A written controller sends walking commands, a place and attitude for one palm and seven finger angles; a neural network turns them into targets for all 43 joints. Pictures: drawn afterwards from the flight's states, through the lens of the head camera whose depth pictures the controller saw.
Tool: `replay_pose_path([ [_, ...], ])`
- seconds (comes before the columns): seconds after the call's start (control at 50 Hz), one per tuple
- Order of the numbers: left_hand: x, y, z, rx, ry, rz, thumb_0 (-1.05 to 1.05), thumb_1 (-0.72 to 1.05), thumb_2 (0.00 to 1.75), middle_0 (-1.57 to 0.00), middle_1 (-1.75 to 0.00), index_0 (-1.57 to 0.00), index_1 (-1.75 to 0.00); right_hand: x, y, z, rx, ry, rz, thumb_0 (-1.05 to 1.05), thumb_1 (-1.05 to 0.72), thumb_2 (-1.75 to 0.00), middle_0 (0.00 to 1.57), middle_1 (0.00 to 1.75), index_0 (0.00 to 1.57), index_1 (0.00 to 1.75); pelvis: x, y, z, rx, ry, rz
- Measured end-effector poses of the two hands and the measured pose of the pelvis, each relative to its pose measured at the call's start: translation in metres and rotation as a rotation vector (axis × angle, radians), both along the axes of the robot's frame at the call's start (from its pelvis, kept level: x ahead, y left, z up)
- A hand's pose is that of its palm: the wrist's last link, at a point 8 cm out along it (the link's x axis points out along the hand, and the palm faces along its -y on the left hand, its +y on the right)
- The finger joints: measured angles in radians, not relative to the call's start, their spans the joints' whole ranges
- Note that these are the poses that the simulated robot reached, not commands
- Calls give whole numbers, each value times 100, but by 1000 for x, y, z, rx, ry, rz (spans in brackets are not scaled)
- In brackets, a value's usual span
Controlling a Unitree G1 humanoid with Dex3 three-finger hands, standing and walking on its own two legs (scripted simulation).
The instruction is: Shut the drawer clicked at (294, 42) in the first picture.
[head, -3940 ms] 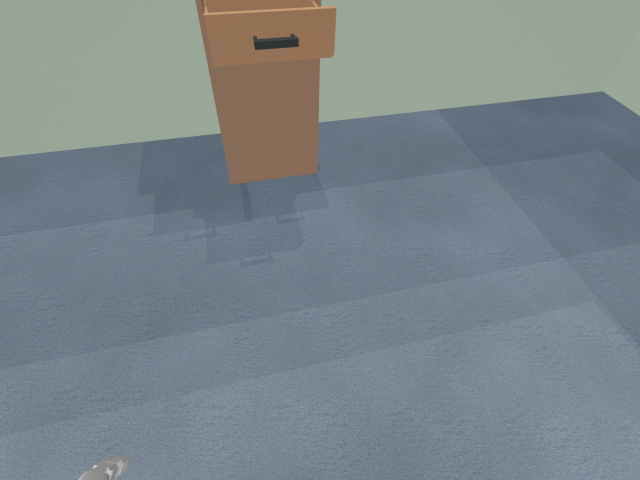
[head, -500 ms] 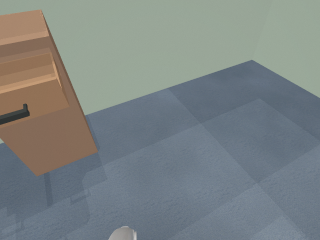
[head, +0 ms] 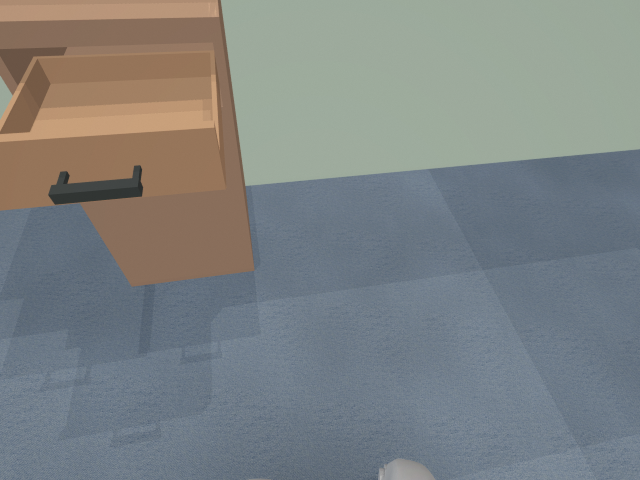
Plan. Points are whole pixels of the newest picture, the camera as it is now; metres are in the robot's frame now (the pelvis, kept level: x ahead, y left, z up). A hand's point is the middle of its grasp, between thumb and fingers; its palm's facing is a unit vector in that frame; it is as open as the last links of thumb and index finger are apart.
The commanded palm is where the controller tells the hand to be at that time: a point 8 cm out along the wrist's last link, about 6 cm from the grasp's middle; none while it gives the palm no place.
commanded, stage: turn to face it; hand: left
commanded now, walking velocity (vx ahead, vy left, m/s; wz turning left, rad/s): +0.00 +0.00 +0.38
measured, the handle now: (99, 182) +0.52 +0.40 +0.01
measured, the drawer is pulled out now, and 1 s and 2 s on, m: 0.29 0.29 0.29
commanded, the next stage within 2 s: take the last steps up to it in 0.34 s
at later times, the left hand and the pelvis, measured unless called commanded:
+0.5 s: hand out of the picture +0.06 +0.12 -0.14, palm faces +0.20 -0.94 -0.26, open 7.4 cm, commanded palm none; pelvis +0.02 -0.07 +0.01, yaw +11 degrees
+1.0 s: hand out of the picture -0.10 +0.20 -0.18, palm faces +0.35 -0.92 -0.17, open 7.4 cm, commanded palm none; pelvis +0.04 +0.05 +0.01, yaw +15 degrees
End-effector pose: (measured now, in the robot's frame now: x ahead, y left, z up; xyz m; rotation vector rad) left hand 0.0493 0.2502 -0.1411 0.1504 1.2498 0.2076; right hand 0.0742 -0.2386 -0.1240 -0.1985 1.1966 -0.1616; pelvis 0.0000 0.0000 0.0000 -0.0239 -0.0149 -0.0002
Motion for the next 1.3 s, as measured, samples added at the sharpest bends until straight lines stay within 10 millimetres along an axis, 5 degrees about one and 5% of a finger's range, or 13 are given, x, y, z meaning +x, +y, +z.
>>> replay_pose_path([
  [0.14, 57, -9, 19, 30, -129, -15, 1, 91, 90, -20, -30, -19, -30, 4, -19, 4, 4, 13, 2, 0, -92, -89, 21, 30, 21, 30, 11, -17, 5, 2, 15, 52],
  [0.3, 66, -52, 26, 58, -175, -10, 1, 91, 90, -20, -30, -20, -30, 2, -57, -21, 41, 59, 10, 0, -91, -89, 20, 30, 21, 30, 17, -53, -4, 27, 17, 103],
  [0.48, -2, -85, 33, 43, -74, 95, 1, 91, 90, -20, -30, -20, -30, 13, -77, -19, 57, 115, 84, 0, -91, -90, 20, 30, 20, 30, 16, -74, 8, 56, -1, 186],
  [0.62, -78, -85, 29, 29, 24, 236, 1, 92, 90, -21, -30, -20, -30, 34, -66, -14, 40, 139, 205, 0, -91, -90, 20, 30, 20, 30, 14, -68, 11, 50, 1, 244],
  [0.78, -178, -77, 23, -37, 236, 380, 1, 91, 90, -20, -30, -20, -30, 101, -2, 4, 35, 24, 348, 0, -92, -90, 20, 30, 20, 30, 16, -29, 13, 41, 7, 279],
  [0.9, -214, -46, 1, -119, 374, 417, 1, 91, 90, -20, -30, -20, -30, 140, 69, 11, 24, -122, 404, 0, -91, -90, 20, 30, 20, 30, 25, 22, -2, 7, 3, 278],
  [0.98, -180, -10, -4, -127, 350, 369, 1, 91, 90, -20, -30, -20, -30, 121, 95, 14, 24, -103, 358, 0, -91, -89, 20, 30, 20, 30, 37, 47, 4, 3, -12, 263],
  [1.14, -36, 63, -4, -86, 65, 273, 1, 91, 90, -20, -30, -19, -30, 60, 91, 12, -43, 90, 211, -2, -95, -89, 20, 30, 21, 30, 70, 84, 11, 16, -21, 265],
  [1.3, 94, 96, 4, -59, -83, 174, 1, 91, 90, -20, -30, -19, -30, -2, 114, -1, -7, 340, 94, -1, -93, -89, 20, 30, 20, 30, 117, 105, 5, 24, -20, 261],
])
